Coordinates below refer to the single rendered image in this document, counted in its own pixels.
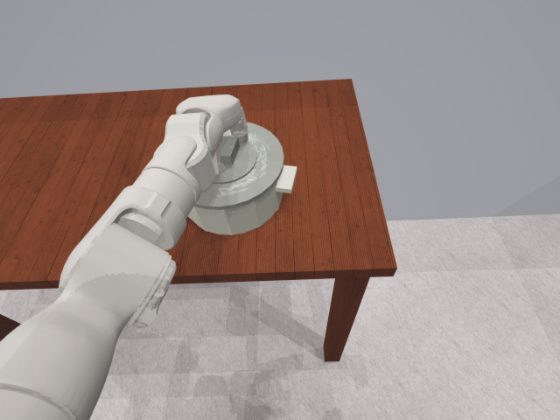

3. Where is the pot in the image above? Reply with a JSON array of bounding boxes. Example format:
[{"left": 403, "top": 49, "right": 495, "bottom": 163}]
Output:
[{"left": 188, "top": 165, "right": 298, "bottom": 235}]

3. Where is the robot left forearm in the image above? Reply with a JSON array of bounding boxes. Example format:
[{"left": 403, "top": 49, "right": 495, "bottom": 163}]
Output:
[{"left": 59, "top": 105, "right": 224, "bottom": 293}]

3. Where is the robot left upper arm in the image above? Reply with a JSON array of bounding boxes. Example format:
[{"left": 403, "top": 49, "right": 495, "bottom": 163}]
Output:
[{"left": 0, "top": 223, "right": 177, "bottom": 420}]

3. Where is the left robot hand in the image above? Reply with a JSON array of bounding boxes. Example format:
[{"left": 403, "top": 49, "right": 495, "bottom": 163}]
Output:
[{"left": 176, "top": 94, "right": 249, "bottom": 175}]

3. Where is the table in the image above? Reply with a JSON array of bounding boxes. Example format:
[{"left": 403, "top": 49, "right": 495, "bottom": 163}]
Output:
[{"left": 0, "top": 79, "right": 397, "bottom": 362}]

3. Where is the lid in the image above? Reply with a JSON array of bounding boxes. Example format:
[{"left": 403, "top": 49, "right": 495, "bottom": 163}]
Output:
[{"left": 195, "top": 122, "right": 284, "bottom": 210}]

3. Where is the knob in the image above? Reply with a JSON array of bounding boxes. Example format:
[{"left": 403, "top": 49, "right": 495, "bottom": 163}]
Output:
[{"left": 219, "top": 136, "right": 240, "bottom": 165}]

